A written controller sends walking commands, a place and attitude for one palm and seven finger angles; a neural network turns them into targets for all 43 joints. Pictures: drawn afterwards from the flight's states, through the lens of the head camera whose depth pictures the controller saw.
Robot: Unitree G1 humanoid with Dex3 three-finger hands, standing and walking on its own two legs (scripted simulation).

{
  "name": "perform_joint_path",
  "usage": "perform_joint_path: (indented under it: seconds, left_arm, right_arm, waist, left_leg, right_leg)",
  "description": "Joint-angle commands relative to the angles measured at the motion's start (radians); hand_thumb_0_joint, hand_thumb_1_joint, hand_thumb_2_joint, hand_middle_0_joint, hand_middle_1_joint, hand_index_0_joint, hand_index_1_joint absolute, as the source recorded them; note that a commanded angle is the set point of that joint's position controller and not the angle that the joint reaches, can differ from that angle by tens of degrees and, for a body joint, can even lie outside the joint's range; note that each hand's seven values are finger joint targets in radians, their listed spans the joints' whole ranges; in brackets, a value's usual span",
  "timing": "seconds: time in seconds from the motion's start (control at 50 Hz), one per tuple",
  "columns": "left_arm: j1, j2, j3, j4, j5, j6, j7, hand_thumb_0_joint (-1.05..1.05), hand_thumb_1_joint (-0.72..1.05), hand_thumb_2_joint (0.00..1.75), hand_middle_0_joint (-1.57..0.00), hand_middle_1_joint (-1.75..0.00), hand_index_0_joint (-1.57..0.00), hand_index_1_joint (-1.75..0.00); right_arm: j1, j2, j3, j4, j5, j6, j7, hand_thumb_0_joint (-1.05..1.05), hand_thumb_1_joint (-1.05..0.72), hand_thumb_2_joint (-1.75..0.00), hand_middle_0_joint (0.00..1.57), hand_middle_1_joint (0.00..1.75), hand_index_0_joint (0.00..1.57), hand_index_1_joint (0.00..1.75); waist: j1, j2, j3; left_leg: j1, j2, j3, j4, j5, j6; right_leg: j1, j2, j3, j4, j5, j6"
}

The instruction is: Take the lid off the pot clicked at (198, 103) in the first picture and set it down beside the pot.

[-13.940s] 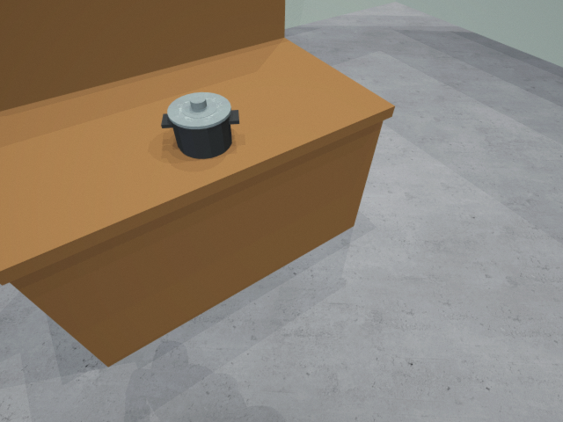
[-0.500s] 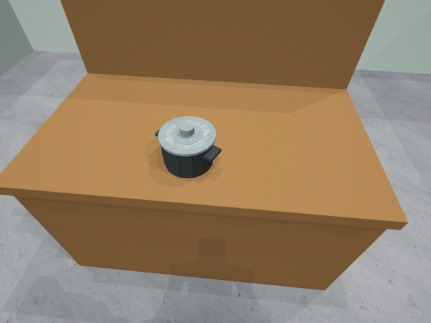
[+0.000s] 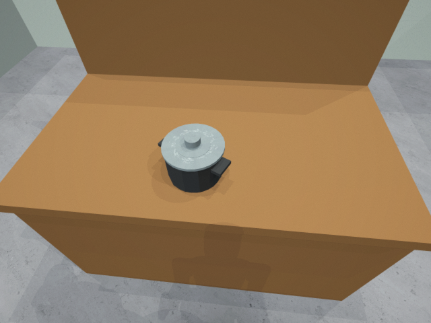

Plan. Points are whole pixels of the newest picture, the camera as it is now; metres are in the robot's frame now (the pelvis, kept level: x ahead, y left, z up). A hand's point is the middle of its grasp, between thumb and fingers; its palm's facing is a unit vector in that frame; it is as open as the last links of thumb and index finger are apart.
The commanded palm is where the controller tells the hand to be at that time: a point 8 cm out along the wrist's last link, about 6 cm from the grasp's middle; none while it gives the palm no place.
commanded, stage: come to a stop and stand still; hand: left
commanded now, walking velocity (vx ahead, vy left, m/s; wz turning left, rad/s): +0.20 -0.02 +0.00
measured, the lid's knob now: (192, 139) +0.52 +0.10 +0.02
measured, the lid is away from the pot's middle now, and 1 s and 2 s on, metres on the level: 0.00 0.00 0.00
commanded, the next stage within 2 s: look again from close up in 1.66 s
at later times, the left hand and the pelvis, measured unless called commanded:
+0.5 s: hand out of the picture +0.06 +0.21 -0.17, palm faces +0.02 -0.97 -0.23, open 7.3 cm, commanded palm none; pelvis +0.04 +0.03 +0.01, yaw -1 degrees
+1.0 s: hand out of the picture +0.05 +0.18 -0.16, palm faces +0.01 -0.97 -0.22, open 7.4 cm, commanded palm none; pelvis -0.01 +0.00 +0.01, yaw +0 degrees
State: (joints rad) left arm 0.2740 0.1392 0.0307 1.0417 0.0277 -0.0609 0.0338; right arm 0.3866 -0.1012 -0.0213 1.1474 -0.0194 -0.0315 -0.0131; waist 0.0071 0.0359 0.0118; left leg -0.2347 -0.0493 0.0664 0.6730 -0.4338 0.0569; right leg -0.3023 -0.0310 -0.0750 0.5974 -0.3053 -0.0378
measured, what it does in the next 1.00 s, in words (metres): steps on the spot: left foot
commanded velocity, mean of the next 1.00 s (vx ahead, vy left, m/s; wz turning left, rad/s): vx -0.06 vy -0.04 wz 0.00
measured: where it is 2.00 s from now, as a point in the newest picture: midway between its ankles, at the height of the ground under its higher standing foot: outside the picture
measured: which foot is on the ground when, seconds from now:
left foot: up 0.00-0.16, down 0.18-1.00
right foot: down 0.00-1.00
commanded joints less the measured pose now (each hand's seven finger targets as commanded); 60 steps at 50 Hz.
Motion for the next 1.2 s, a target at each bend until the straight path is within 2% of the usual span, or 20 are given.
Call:
perform_joint_path:
  seconds: [0.0, 0.1, 0.14, 0.18, 0.26, 0.34, 0.46, 0.52, 0.54, 0.56, 0.6, 0.64, 0.68, 0.72, 0.8, 0.86, 0.9, 0.96, 1.04, 1.18]
  left_arm:
    - [0.226, 0.132, 0.045, 0.023, -0.001, 0.005, 0.017, 0.0, 0.9, 0.9, -0.2, -0.3, -0.2, -0.3]
    - [0.028, 0.103, 0.025, -0.027, 0.008, 0.012, 0.016, 0.0, 0.9, 0.9, -0.2, -0.3, -0.2, -0.3]
    - [0.054, 0.089, 0.014, -0.017, -0.009, 0.019, 0.01, 0.0, 0.9, 0.9, -0.2, -0.3, -0.2, -0.3]
    - [0.131, 0.053, 0.002, -0.003, -0.025, 0.035, 0.01, 0.0, 0.9, 0.9, -0.2, -0.3, -0.2, -0.3]
    - [0.153, 0.068, -0.006, 0.034, -0.023, 0.066, 0.023, 0.0, 0.9, 0.9, -0.2, -0.3, -0.2, -0.3]
    - [0.129, 0.093, -0.003, 0.015, -0.021, 0.071, 0.021, 0.0, 0.9, 0.9, -0.2, -0.3, -0.2, -0.3]
    - [0.113, 0.117, 0.006, -0.036, -0.008, 0.076, 0.019, 0.0, 0.9, 0.9, -0.2, -0.3, -0.2, -0.3]
    - [0.089, 0.127, -0.003, -0.038, -0.011, 0.064, 0.017, 0.0, 0.9, 0.9, -0.2, -0.3, -0.2, -0.3]
    - [0.007, 0.238, -0.002, -0.099, -0.004, 0.048, 0.029, 0.0, 0.9, 0.9, -0.2, -0.3, -0.2, -0.3]
    - [0.055, 0.16, 0.002, -0.122, -0.01, 0.063, 0.02, 0.0, 0.9, 0.9, -0.2, -0.3, -0.2, -0.3]
    - [0.074, 0.155, -0.01, -0.1, -0.011, 0.051, 0.016, 0.0, 0.9, 0.9, -0.2, -0.3, -0.2, -0.3]
    - [0.076, 0.178, -0.004, -0.1, -0.013, 0.044, 0.015, 0.0, 0.9, 0.9, -0.2, -0.3, -0.2, -0.3]
    - [0.04, 0.188, -0.006, -0.105, -0.014, 0.037, 0.016, 0.0, 0.9, 0.9, -0.2, -0.3, -0.2, -0.3]
    - [-0.011, 0.219, 0.004, -0.123, -0.012, 0.037, 0.02, 0.0, 0.9, 0.9, -0.2, -0.3, -0.2, -0.3]
    - [-0.077, 0.225, 0.015, -0.156, -0.01, 0.045, 0.026, 0.0, 0.9, 0.9, -0.2, -0.3, -0.2, -0.3]
    - [-0.063, 0.202, 0.01, -0.147, -0.008, 0.049, 0.025, 0.0, 0.9, 0.9, -0.2, -0.3, -0.2, -0.3]
    - [-0.016, 0.158, 0.0, -0.135, -0.012, 0.046, 0.023, 0.0, 0.9, 0.9, -0.2, -0.3, -0.2, -0.3]
    - [0.052, 0.131, -0.007, -0.094, -0.019, 0.037, 0.017, 0.0, 0.9, 0.9, -0.2, -0.3, -0.2, -0.3]
    - [0.062, 0.135, -0.008, -0.072, -0.016, 0.031, 0.014, 0.0, 0.9, 0.9, -0.2, -0.3, -0.2, -0.3]
    - [0.069, 0.126, -0.014, -0.048, -0.013, 0.032, 0.014, 0.0, 0.9, 0.9, -0.2, -0.3, -0.2, -0.3]
  right_arm:
    - [-0.073, -0.087, -0.042, -0.106, -0.001, -0.011, 0.0, 0.0, -0.9, -0.9, 0.2, 0.3, 0.2, 0.3]
    - [0.008, 0.003, -0.018, -0.079, 0.009, 0.004, 0.001, 0.0, -0.9, -0.9, 0.2, 0.3, 0.2, 0.3]
    - [0.061, -0.018, -0.008, -0.041, 0.007, -0.02, -0.002, 0.0, -0.9, -0.9, 0.2, 0.3, 0.2, 0.3]
    - [0.039, -0.129, -0.012, -0.065, 0.008, -0.027, -0.019, 0.0, -0.9, -0.9, 0.2, 0.3, 0.2, 0.3]
    - [-0.055, -0.148, -0.013, -0.079, 0.016, -0.004, -0.041, 0.0, -0.9, -0.9, 0.2, 0.3, 0.2, 0.3]
    - [-0.068, -0.167, -0.034, -0.083, 0.019, 0.01, -0.045, 0.0, -0.9, -0.9, 0.2, 0.3, 0.2, 0.3]
    - [-0.116, -0.173, -0.047, -0.11, 0.015, 0.03, -0.031, 0.0, -0.9, -0.9, 0.2, 0.3, 0.2, 0.3]
    - [-0.135, -0.145, -0.035, -0.106, 0.014, 0.035, -0.016, 0.0, -0.9, -0.9, 0.2, 0.3, 0.2, 0.3]
    - [-0.1, -0.196, -0.029, -0.148, -0.015, 0.011, -0.019, 0.0, -0.9, -0.9, 0.2, 0.3, 0.2, 0.3]
    - [-0.146, -0.242, -0.065, -0.181, -0.004, 0.002, -0.019, 0.0, -0.9, -0.9, 0.2, 0.3, 0.2, 0.3]
    - [-0.198, -0.234, -0.059, -0.191, 0.004, 0.008, -0.012, 0.0, -0.9, -0.9, 0.2, 0.3, 0.2, 0.3]
    - [-0.219, -0.19, -0.047, -0.204, 0.005, 0.018, -0.003, 0.0, -0.9, -0.9, 0.2, 0.3, 0.2, 0.3]
    - [-0.218, -0.171, -0.04, -0.204, 0.004, 0.036, 0.006, 0.0, -0.9, -0.9, 0.2, 0.3, 0.2, 0.3]
    - [-0.181, -0.168, -0.044, -0.192, 0.0, 0.055, 0.011, 0.0, -0.9, -0.9, 0.2, 0.3, 0.2, 0.3]
    - [-0.115, -0.167, -0.049, -0.172, 0.001, 0.061, 0.01, 0.0, -0.9, -0.9, 0.2, 0.3, 0.2, 0.3]
    - [-0.094, -0.142, -0.035, -0.162, 0.003, 0.04, 0.012, 0.0, -0.9, -0.9, 0.2, 0.3, 0.2, 0.3]
    - [-0.1, -0.148, -0.022, -0.157, -0.004, 0.022, 0.011, 0.0, -0.9, -0.9, 0.2, 0.3, 0.2, 0.3]
    - [-0.128, -0.159, -0.018, -0.147, -0.002, 0.006, 0.003, 0.0, -0.9, -0.9, 0.2, 0.3, 0.2, 0.3]
    - [-0.106, -0.14, -0.018, -0.135, 0.004, 0.008, 0.0, 0.0, -0.9, -0.9, 0.2, 0.3, 0.2, 0.3]
    - [-0.057, -0.108, -0.017, -0.094, 0.003, 0.018, 0.001, 0.0, -0.9, -0.9, 0.2, 0.3, 0.2, 0.3]
  waist:
    - [0.038, -0.168, 0.067]
    - [-0.062, -0.139, 0.084]
    - [-0.04, -0.04, 0.02]
    - [-0.007, 0.139, -0.051]
    - [0.008, 0.185, 0.013]
    - [-0.005, 0.048, -0.044]
    - [-0.004, -0.021, -0.07]
    - [-0.011, -0.053, -0.057]
    - [-0.043, -0.059, -0.031]
    - [-0.007, 0.035, -0.1]
    - [0.006, 0.075, -0.063]
    - [0.01, -0.01, 0.013]
    - [-0.016, -0.095, 0.091]
    - [-0.04, -0.158, 0.118]
    - [-0.058, -0.16, 0.089]
    - [-0.052, -0.09, 0.098]
    - [-0.018, -0.02, 0.104]
    - [0.021, 0.122, -0.011]
    - [0.013, -0.019, -0.019]
    - [-0.008, -0.056, 0.044]
  left_leg:
    - [-0.438, 0.093, -0.063, 0.385, -0.076, -0.036]
    - [-0.006, 0.086, 0.005, -0.018, 0.126, -0.066]
    - [0.135, 0.084, -0.021, -0.254, 0.465, -0.062]
    - [0.146, 0.301, -0.226, -0.28, 0.984, 0.044]
    - [0.122, 0.305, -0.226, -0.283, 1.167, 0.056]
    - [0.198, 0.286, -0.2, -0.247, 1.058, 0.034]
    - [0.092, 0.219, -0.141, -0.213, 0.654, -0.008]
    - [0.069, 0.18, -0.104, -0.223, 0.406, -0.033]
    - [0.128, 0.138, -0.148, -0.28, 0.626, -0.011]
    - [0.15, 0.247, -0.213, -0.269, 0.585, 0.002]
    - [0.099, 0.219, -0.185, -0.27, 0.508, 0.014]
    - [-0.009, 0.153, -0.14, -0.244, 0.292, -0.021]
    - [-0.026, 0.094, -0.091, -0.183, 0.154, -0.056]
    - [-0.013, 0.077, -0.072, -0.07, 0.128, -0.07]
    - [-0.018, 0.066, -0.064, 0.081, 0.099, -0.071]
    - [0.015, 0.072, -0.068, -0.129, 0.127, -0.053]
    - [-0.055, 0.112, -0.168, -0.266, 0.18, -0.016]
    - [-0.072, 0.168, -0.253, -0.319, 0.312, 0.01]
    - [-0.072, 0.14, -0.204, -0.286, 0.251, -0.007]
    - [-0.079, 0.109, -0.163, -0.256, 0.149, -0.018]
  right_leg:
    - [0.234, -0.323, 0.451, -0.34, 0.059, -0.261]
    - [-0.085, -0.196, 0.12, -0.227, 0.306, -0.13]
    - [-0.013, -0.081, 0.053, -0.056, 0.356, -0.03]
    - [0.039, -0.012, 0.011, -0.012, 0.024, 0.047]
    - [0.084, -0.042, 0.03, -0.051, -0.038, 0.05]
    - [0.084, -0.051, 0.04, -0.113, 0.104, 0.047]
    - [0.123, -0.087, 0.088, -0.145, 0.349, 0.025]
    - [0.109, -0.113, 0.123, -0.194, 0.285, 0.014]
    - [0.079, -0.015, 0.062, -0.051, 0.249, 0.009]
    - [0.011, -0.017, 0.037, -0.052, 0.042, 0.025]
    - [0.043, -0.028, 0.055, -0.136, 0.107, 0.011]
    - [0.063, -0.065, 0.117, -0.225, 0.117, -0.008]
    - [-0.046, -0.124, 0.206, -0.324, -0.072, -0.041]
    - [-0.149, -0.18, 0.272, -0.404, -0.266, -0.071]
    - [-0.165, -0.201, 0.286, -0.393, -0.262, -0.108]
    - [-0.151, -0.156, 0.225, -0.29, -0.227, -0.082]
    - [-0.08, -0.063, 0.153, -0.194, -0.129, -0.025]
    - [0.077, -0.036, 0.08, -0.129, 0.057, 0.003]
    - [0.105, -0.068, 0.117, -0.193, 0.052, -0.009]
    - [0.011, -0.094, 0.164, -0.256, -0.081, -0.02]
